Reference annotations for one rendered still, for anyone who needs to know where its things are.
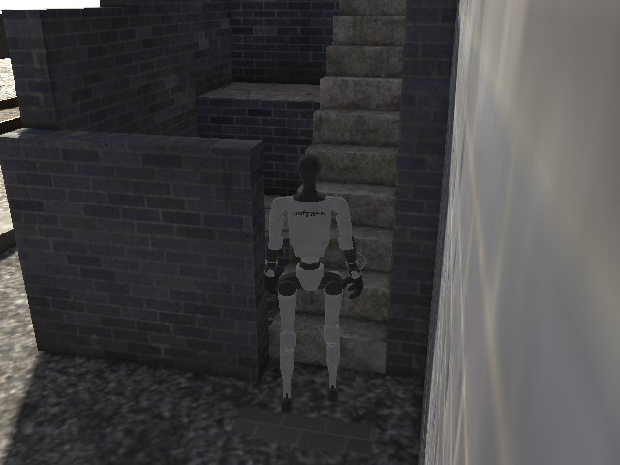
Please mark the stairs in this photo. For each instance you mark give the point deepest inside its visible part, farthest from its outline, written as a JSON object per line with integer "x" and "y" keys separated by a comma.
{"x": 355, "y": 135}

